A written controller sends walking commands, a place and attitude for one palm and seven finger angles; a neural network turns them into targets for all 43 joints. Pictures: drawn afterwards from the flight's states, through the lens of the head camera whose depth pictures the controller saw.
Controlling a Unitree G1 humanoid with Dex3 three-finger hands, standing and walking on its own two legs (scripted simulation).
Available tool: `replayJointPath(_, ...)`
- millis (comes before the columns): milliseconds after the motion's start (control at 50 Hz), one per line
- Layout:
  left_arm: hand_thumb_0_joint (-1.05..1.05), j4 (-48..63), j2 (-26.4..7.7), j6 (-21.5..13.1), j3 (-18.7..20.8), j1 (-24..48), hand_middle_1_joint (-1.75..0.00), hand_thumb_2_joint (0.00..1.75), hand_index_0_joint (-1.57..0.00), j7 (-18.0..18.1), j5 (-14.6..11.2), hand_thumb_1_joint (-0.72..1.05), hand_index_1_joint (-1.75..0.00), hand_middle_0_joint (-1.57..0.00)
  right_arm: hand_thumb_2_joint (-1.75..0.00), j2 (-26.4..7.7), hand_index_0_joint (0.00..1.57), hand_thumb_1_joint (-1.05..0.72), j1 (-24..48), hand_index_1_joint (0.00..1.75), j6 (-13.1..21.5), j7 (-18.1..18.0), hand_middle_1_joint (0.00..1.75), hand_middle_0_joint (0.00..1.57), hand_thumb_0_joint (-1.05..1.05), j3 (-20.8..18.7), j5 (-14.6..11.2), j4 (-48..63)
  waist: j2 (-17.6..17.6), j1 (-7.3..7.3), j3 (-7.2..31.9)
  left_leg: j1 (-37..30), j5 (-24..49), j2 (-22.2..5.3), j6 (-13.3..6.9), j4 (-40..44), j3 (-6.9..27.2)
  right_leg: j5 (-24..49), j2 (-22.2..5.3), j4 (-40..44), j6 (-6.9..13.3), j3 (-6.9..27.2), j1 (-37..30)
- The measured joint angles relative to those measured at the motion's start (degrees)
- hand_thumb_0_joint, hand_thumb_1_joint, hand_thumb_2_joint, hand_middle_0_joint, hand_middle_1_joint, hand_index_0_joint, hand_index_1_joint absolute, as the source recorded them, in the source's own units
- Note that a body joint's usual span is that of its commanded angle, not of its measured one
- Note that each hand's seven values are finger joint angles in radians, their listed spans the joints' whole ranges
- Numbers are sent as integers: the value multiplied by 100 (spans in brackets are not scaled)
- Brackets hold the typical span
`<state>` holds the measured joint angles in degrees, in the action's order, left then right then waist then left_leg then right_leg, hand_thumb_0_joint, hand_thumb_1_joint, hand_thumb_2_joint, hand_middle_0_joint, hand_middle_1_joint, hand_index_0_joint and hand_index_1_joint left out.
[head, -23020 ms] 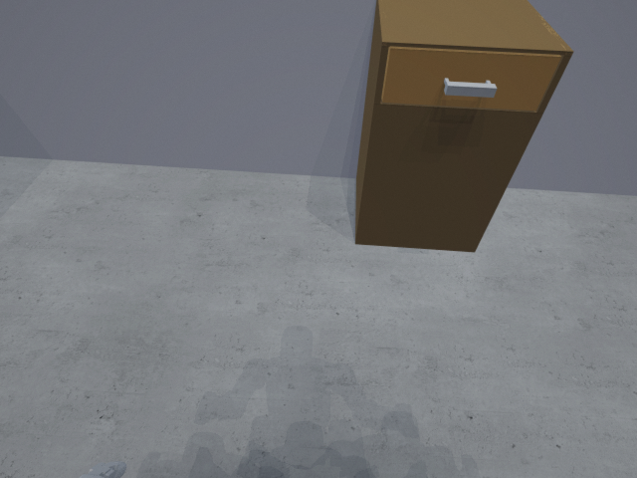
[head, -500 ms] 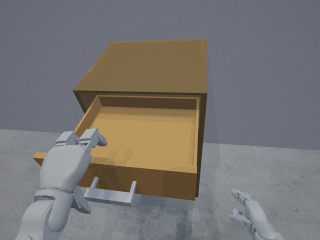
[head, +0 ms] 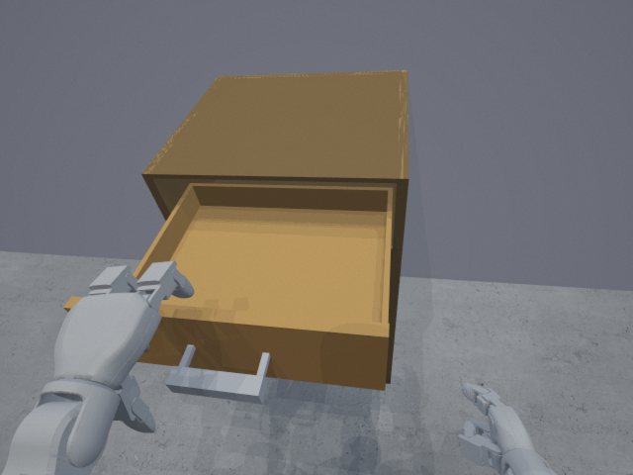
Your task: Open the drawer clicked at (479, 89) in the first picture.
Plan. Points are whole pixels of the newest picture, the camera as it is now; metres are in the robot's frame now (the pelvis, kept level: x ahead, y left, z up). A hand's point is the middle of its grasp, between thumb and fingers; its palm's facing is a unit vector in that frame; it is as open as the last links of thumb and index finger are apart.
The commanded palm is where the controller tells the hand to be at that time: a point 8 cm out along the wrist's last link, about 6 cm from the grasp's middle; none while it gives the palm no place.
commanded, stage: draw the hand back to the body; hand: left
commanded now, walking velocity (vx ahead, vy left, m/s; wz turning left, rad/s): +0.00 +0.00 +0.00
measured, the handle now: (222, 369) +0.25 +0.19 -0.03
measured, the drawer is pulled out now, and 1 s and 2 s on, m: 0.30 0.30 0.30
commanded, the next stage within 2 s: step back with the hand held close in 1.18 s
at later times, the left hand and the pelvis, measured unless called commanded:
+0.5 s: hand (128, 330) +0.20 +0.21 +0.17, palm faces +0.37 -0.87 -0.33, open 12.7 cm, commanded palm +0.15 +0.26 +0.18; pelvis +0.02 +0.00 +0.00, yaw +3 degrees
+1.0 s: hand (103, 340) +0.19 +0.24 +0.16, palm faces +0.44 -0.80 -0.41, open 8.4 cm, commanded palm +0.14 +0.28 +0.18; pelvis +0.03 -0.01 +0.00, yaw +4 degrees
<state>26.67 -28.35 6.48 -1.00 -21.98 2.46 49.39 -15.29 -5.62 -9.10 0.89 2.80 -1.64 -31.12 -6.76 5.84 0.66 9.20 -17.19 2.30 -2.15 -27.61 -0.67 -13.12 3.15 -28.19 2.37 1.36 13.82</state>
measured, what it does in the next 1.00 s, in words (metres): stands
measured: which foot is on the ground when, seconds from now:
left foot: down 0.00-1.00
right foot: down 0.00-1.00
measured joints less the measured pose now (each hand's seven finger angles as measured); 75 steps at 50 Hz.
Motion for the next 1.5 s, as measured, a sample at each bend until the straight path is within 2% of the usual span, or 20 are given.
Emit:
replayJointPath(200, -1, 227, -176, -247, 349, -501, -120, 30, -32, 116, -121, -49, -120, -32, -90, -94, 19, -90, -101, 30, 61, -68, 30, 20, 2, -91, 13, 74, 31, 51, 43, 126, -73, 1, -16, -129, 45, -42, -4, -37, -17, -48, 71)
replayJointPath(240, -1, 236, 176, -488, 580, -532, -119, 30, -32, 144, -2089, -49, -120, -32, -90, -11, 20, -90, -111, 30, 355, -170, 30, 20, 2, -137, -28, 87, 36, -79, -111, 29, -88, 25, -31, -151, 113, -69, -33, -42, -25, -114, -57)
replayJointPath(260, -1, 231, 410, -633, 679, -577, -119, 31, -32, 179, -2916, -48, -119, -32, -90, 64, 20, -90, -146, 30, 564, -253, 30, 20, 2, -135, -27, 90, 74, -144, -173, -31, -94, 40, -34, -146, 141, -95, -49, -51, -28, -140, -119)
replayJointPath(280, -1, 252, 619, -744, 742, -630, -118, 31, -32, 213, -3542, -47, -119, -32, -90, 143, 20, -90, -206, 30, 758, -336, 30, 20, 2, -121, -18, 94, 122, -194, -210, -92, -99, 47, -31, -129, 166, -116, -58, -44, -28, -163, -182)
replayJointPath(300, -1, 295, 773, -842, 792, -681, -118, 32, -32, 251, -4010, -46, -118, -32, -90, 215, 19, -90, -276, 30, 944, -409, 30, 20, 2, -95, -3, 80, 176, -227, -224, -143, -106, 47, -24, -114, 188, -134, -59, -31, -25, -182, -238)
replayJointPath(320, -1, 348, 885, -931, 830, -719, -117, 32, -32, 293, -4337, -44, -117, -32, -90, 279, 19, -90, -355, 30, 1112, -462, 30, 20, 2, -69, 20, 58, 227, -249, -219, -186, -116, 45, -16, -103, 210, -150, -58, -16, -20, -202, -288)
replayJointPath(360, -1, 439, 1038, -1109, 906, -776, -114, 34, -31, 366, -4749, -41, -115, -32, -90, 385, 19, -90, -500, 30, 1371, -510, 30, 20, 2, -20, 54, -19, 321, -284, -184, -260, -135, 44, 0, -75, 253, -180, -59, 14, -7, -242, -374)
replayJointPath(400, -1, 494, 1122, -1225, 984, -789, -111, 36, -31, 403, -4972, -36, -111, -31, -90, 445, 20, -90, -600, 30, 1531, -508, 30, 20, 2, 17, 71, -111, 374, -300, -163, -319, -151, 35, 12, -55, 286, -196, -52, 55, 4, -272, -451)
replayJointPath(460, -1, 455, 1134, -1329, 1116, -738, -106, 39, -30, 422, -5138, -28, -106, -30, -90, 469, 20, -90, -656, 30, 1654, -479, 30, 20, 2, 43, 89, -257, 396, -312, -164, -355, -163, 30, 20, -34, 313, -203, -48, 94, 11, -297, -501)
replayJointPath(580, -1, 334, 1045, -1368, 1347, -782, -94, 48, -28, 395, -5275, -9, -94, -28, -90, 424, 20, -90, -610, 30, 1696, -443, 30, 20, 2, -6, 91, -434, 374, -338, -185, -310, -149, 24, 23, 14, 316, -192, -43, 139, 14, -299, -454)
replayJointPath(760, -1, 387, 915, -1366, 1566, -1098, -74, 61, -26, 392, -5322, 21, -74, -26, -90, 305, 20, -90, -510, 30, 1684, -468, 30, 20, 2, -173, 39, -491, 307, -328, -105, -234, -160, 16, 38, 34, 338, -210, -38, 160, 21, -321, -385)
replayJointPath(920, 0, 209, 886, -1350, 1764, -1102, -56, 73, -24, 426, -5365, 49, -56, -24, -90, 311, 20, -90, -402, 30, 1589, -518, 30, 20, 2, -204, -9, -470, 281, -276, -49, -223, -179, -4, 64, 7, 377, -233, -20, 146, 50, -364, -389)
replayJointPath(1080, 0, 191, 946, -1325, 1692, -1095, -39, 84, -22, 435, -5370, 75, -39, -22, -90, 341, 20, -90, -396, 30, 1596, -500, 30, 20, 2, -166, -7, -466, 263, -260, -20, -235, -172, -8, 89, -2, 408, -246, -19, 118, 75, -399, -399)
replayJointPath(1320, 1, 113, 912, -1358, 1762, -1066, -31, 90, -21, 405, -5384, 88, -31, -21, -90, 347, 20, -90, -459, 30, 1538, -496, 30, 20, 2, -160, -25, -471, 217, -303, -40, -185, -154, -57, 126, -52, 425, -197, 28, 137, 119, -426, -383)
replayJointPath(1420, 1, 180, 818, -1750, 2138, -1051, -30, 90, -21, 406, -5307, 89, -30, -21, -90, 247, 20, -90, -457, 30, 1392, -415, 30, 20, 2, -191, -36, -367, 262, -490, -90, 165, -136, -71, 122, -206, 488, -87, 42, 184, 131, -499, -138)
replayJointPath(1500, 1, 326, 809, -1849, 2127, -1304, -30, 90, -21, 425, -5267, 89, -30, -21, -90, 164, 20, -90, -443, 30, 1223, -404, 30, 20, 2, -299, -55, -313, 353, -619, -125, 305, -37, 6, 71, -134, 402, -52, -40, 100, 63, -419, 86)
